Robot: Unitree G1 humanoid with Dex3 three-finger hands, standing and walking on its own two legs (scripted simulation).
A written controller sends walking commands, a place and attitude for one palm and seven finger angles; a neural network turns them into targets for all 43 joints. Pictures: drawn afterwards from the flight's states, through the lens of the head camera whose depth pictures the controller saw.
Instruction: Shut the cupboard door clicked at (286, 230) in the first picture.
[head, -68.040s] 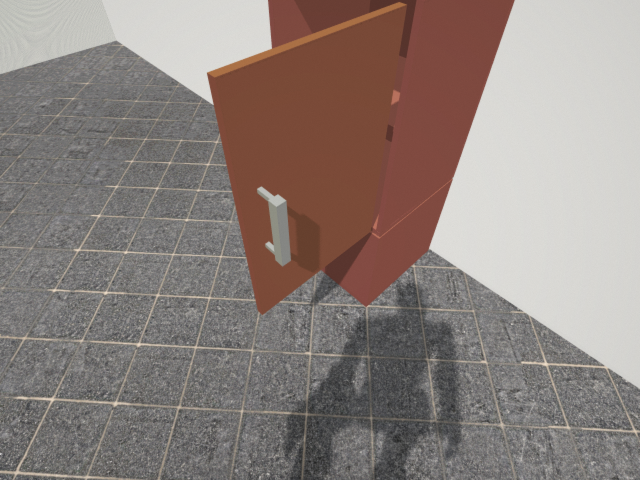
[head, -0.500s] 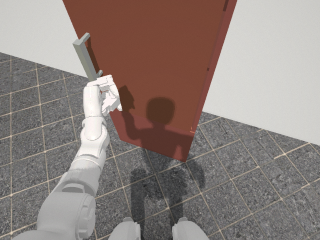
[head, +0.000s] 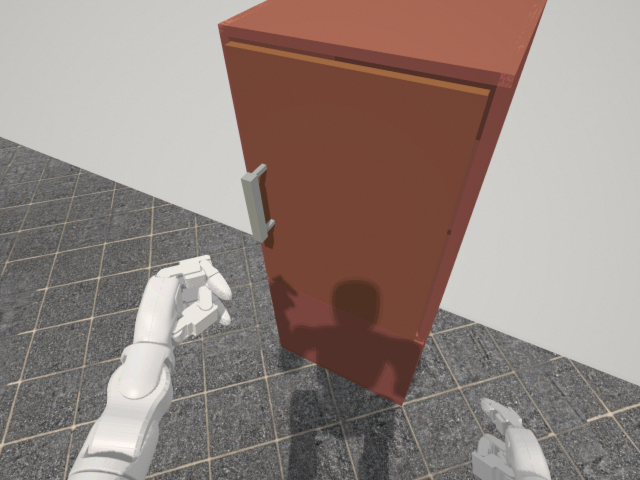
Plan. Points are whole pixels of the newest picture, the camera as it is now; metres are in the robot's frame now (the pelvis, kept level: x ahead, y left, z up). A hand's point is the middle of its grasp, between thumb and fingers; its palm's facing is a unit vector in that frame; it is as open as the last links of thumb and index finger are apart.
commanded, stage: draw the hand back to the body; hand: left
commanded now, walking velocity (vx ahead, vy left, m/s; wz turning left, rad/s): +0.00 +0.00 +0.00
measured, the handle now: (261, 203) +0.63 +0.16 -0.03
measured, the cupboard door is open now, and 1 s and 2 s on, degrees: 0 0 0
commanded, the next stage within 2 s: step back with the hand held close in 0.88 s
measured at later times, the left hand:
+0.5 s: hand (34, 340) +0.20 +0.28 +0.17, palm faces +0.43 -0.80 -0.41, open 6.1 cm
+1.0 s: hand (25, 355) +0.19 +0.27 +0.17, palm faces +0.46 -0.80 -0.39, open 7.4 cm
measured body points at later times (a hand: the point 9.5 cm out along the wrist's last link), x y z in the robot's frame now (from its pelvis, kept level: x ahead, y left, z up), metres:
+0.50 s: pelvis +0.02 +0.01 +0.01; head -0.01 -0.02 +0.46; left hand +0.18 +0.32 +0.19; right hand +0.20 -0.20 -0.08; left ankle +0.01 +0.09 -0.73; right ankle -0.02 -0.09 -0.73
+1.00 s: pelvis +0.00 +0.00 +0.01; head -0.03 -0.02 +0.46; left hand +0.16 +0.31 +0.20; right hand +0.19 -0.22 -0.07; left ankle +0.01 +0.09 -0.73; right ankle -0.02 -0.09 -0.73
